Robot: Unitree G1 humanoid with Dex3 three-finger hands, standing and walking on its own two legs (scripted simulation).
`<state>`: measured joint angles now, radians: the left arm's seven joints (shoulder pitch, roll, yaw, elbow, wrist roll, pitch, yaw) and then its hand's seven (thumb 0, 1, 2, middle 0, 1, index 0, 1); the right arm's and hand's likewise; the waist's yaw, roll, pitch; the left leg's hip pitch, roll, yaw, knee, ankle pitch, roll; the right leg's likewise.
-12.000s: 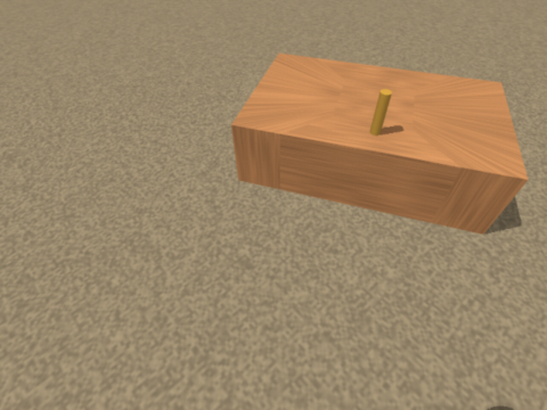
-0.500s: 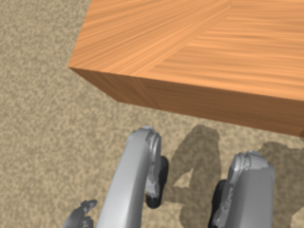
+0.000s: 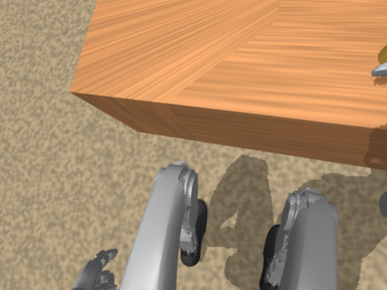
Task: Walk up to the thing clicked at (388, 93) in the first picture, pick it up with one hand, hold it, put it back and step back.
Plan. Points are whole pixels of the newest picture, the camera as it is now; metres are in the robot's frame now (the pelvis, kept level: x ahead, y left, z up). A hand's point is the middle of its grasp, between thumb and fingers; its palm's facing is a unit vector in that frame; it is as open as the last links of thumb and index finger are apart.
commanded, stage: close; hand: right
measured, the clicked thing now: out of the picture +0.56 -0.24 +0.05
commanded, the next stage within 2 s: settle in 0.72 s
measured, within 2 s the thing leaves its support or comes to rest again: leaves its support in 1.04 s
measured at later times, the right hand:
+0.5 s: hand out of the picture +0.58 -0.24 +0.02, palm faces +0.20 +0.98 -0.02, open 11.2 cm
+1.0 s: hand out of the picture +0.58 -0.24 +0.02, palm faces +0.20 +0.98 -0.03, open 6.1 cm
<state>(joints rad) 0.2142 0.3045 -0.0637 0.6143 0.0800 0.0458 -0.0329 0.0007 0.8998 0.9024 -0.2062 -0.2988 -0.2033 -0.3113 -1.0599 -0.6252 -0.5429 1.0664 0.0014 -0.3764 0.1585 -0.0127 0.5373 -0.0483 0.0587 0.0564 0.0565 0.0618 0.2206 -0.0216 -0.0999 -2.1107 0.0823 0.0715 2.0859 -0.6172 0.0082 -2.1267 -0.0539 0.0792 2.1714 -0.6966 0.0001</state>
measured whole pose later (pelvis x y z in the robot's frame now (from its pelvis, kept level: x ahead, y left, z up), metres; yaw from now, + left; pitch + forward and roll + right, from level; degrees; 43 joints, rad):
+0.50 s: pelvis +0.00 +0.00 -0.01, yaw +0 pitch +37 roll +5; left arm 0.23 0.31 -0.07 0.61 0.08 0.06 -0.04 0.00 0.91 0.90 -0.20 -0.30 -0.20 -0.30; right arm -1.11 -0.64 -0.54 1.11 -0.01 -0.40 0.14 -0.01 0.26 -0.27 0.85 0.53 0.83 0.54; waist 0.23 -0.02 -0.09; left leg -2.13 0.08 0.07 2.10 -0.62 0.01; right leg -2.14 -0.05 0.08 2.19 -0.70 0.00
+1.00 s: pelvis +0.00 +0.00 +0.00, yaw +0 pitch +36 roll +5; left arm 0.23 0.30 -0.07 0.61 0.08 0.06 -0.03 0.00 0.91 0.89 -0.20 -0.29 -0.21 -0.30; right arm -1.10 -0.64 -0.53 1.08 -0.02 -0.37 0.13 0.02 -0.06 -1.16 0.96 1.18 0.94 1.18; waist 0.24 -0.02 -0.09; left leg -2.11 0.08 0.07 2.08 -0.61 0.01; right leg -2.13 -0.05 0.08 2.17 -0.69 0.00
